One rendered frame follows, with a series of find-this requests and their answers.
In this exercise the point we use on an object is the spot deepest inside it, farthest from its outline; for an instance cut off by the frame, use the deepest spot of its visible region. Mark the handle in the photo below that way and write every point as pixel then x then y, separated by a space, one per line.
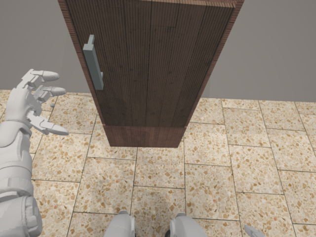
pixel 92 62

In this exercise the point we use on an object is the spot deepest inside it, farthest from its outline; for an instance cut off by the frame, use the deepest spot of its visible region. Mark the cupboard door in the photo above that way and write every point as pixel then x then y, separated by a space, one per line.
pixel 154 55

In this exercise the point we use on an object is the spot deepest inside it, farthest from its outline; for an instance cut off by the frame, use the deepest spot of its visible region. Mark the robot left shin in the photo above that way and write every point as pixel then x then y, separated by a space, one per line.
pixel 123 212

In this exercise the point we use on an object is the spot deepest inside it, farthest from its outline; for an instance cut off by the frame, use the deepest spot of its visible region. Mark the left robot hand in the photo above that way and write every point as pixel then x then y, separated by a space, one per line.
pixel 21 102

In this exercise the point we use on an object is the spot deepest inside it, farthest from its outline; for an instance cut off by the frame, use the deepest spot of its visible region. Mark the robot right thigh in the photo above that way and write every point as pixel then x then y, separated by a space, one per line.
pixel 185 226

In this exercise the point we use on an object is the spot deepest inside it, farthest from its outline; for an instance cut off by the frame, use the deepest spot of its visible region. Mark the right robot hand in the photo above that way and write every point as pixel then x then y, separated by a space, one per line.
pixel 252 232

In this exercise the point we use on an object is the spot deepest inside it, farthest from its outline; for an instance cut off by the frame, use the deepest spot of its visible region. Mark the robot left upper arm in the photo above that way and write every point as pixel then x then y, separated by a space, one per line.
pixel 20 217

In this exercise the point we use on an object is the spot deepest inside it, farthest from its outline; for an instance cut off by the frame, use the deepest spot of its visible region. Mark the left robot forearm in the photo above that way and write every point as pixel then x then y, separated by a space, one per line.
pixel 15 161

